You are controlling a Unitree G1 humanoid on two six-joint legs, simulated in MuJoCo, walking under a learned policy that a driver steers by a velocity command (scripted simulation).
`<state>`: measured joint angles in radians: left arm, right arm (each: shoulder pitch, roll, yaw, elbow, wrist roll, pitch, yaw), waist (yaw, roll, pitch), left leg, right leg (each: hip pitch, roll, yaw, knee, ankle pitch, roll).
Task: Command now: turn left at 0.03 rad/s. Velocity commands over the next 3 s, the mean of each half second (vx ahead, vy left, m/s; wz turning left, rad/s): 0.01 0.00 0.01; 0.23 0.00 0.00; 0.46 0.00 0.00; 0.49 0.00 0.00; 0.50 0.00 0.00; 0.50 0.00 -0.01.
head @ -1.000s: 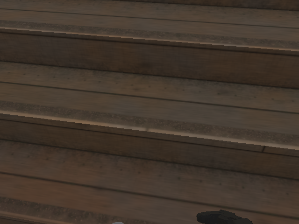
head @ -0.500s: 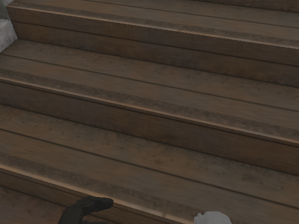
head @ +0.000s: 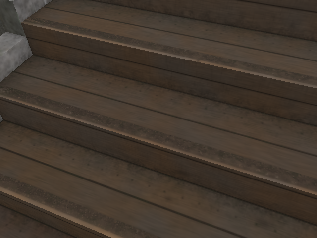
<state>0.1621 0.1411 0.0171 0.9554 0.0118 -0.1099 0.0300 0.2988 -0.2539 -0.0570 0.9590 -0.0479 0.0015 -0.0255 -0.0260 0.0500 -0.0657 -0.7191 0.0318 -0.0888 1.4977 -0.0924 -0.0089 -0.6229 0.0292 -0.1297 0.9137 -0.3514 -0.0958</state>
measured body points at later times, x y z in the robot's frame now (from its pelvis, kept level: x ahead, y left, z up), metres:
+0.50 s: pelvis -0.02 +0.11 -0.11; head -0.03 +0.15 +0.33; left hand +0.08 +0.32 -0.27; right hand -0.05 -0.08 -0.26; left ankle -0.02 +0.20 -0.85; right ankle -0.05 +0.01 -0.56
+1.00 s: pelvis -0.05 +0.04 -0.09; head -0.04 +0.03 +0.36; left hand +0.24 +0.17 -0.11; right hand -0.14 -0.18 -0.25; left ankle -0.03 +0.20 -0.84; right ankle +0.02 -0.10 -0.57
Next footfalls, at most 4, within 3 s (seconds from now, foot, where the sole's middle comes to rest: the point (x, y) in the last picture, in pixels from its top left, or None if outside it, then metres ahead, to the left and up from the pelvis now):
0.30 left None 0.02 0.20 -0.89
1.08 right None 0.06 -0.14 -0.72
1.78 left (152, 214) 0.54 0.05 -0.55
2.36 right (188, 123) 0.83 -0.09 -0.38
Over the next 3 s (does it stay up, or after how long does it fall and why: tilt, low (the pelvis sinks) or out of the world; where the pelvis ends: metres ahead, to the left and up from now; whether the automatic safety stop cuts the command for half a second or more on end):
stays up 1.06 0.02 0.45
